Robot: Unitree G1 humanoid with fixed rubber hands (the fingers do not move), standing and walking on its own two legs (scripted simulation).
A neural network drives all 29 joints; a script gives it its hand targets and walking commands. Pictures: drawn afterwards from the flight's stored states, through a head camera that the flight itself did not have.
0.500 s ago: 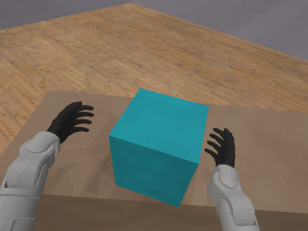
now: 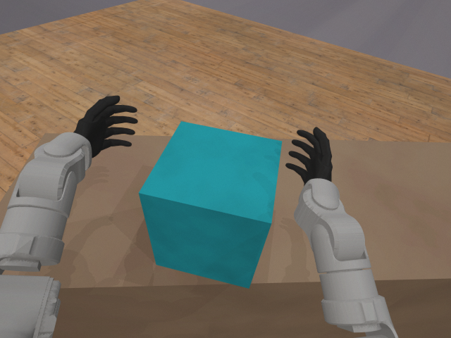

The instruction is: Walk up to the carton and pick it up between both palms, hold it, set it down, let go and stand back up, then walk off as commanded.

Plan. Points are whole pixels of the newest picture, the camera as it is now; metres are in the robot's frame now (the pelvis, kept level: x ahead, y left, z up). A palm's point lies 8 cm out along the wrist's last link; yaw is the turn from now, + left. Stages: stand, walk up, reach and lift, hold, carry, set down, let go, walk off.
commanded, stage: reach and lift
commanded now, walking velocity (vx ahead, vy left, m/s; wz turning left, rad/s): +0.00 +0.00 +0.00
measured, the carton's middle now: (215, 206) +0.40 -0.02 +0.01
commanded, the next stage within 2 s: none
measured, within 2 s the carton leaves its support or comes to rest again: neither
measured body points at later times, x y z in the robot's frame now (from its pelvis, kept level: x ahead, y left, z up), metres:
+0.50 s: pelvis +0.00 +0.00 +0.00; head +0.02 +0.03 +0.45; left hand +0.47 +0.18 +0.17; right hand +0.38 -0.18 +0.15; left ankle +0.02 +0.12 -0.75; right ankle +0.00 -0.14 -0.75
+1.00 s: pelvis +0.00 +0.01 -0.01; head +0.03 +0.06 +0.44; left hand +0.46 +0.16 +0.07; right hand +0.37 -0.18 +0.07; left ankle +0.02 +0.12 -0.75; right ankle +0.00 -0.14 -0.75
